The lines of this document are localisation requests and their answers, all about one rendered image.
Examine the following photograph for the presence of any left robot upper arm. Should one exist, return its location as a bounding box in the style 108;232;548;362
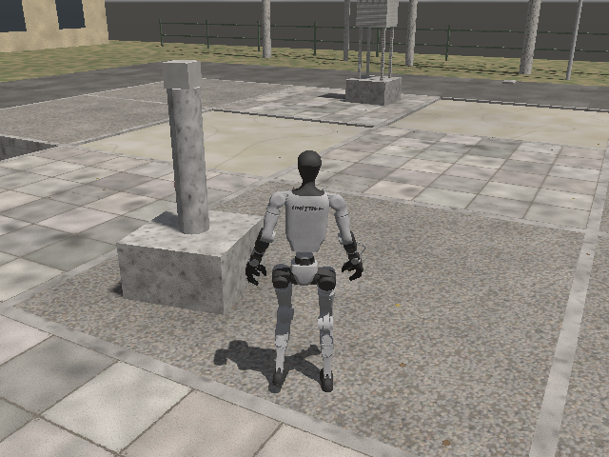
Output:
260;191;288;243

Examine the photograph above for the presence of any right robot upper arm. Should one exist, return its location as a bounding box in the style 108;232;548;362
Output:
327;192;353;245

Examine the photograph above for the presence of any robot left forearm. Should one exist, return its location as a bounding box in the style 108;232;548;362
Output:
248;228;269;267

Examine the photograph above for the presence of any robot right foot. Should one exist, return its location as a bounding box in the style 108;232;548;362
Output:
320;368;333;392

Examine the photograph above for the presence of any robot right forearm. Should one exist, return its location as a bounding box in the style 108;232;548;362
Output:
344;231;361;265

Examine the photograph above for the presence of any left robot hand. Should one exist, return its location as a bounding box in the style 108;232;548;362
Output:
246;262;266;286

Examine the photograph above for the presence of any robot left shin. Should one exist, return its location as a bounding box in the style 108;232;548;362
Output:
275;307;291;373

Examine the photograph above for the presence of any right robot hand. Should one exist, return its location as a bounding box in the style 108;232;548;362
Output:
342;259;363;281

